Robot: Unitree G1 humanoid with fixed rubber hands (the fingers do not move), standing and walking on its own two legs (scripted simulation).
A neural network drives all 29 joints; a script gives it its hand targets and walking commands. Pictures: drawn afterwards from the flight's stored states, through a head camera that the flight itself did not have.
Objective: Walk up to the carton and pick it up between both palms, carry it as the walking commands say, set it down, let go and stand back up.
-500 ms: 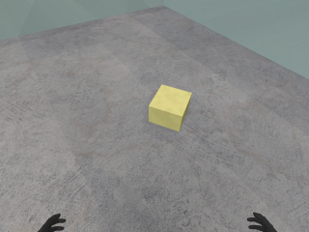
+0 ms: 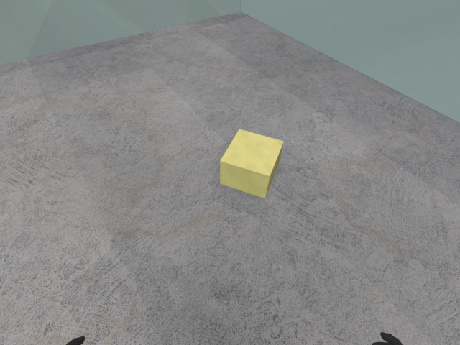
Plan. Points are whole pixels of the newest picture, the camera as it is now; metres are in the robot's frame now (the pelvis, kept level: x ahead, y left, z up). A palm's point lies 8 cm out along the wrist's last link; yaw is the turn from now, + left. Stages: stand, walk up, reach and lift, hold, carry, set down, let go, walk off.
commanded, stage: stand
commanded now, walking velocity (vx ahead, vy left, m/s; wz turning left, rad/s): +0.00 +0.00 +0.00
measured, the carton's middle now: (251, 162) +1.18 -0.14 -0.68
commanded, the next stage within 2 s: walk up in 0.60 s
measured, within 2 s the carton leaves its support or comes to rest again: neither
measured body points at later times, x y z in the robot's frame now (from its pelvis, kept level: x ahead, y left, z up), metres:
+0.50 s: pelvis -0.01 +0.00 +0.00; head +0.00 +0.00 +0.45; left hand +0.09 +0.31 -0.12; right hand +0.09 -0.32 -0.11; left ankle +0.00 +0.12 -0.74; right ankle +0.00 -0.12 -0.74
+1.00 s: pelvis +0.02 -0.02 -0.01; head +0.02 -0.02 +0.44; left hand +0.13 +0.32 -0.11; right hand +0.08 -0.37 -0.11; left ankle -0.01 +0.12 -0.74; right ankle +0.04 -0.13 -0.72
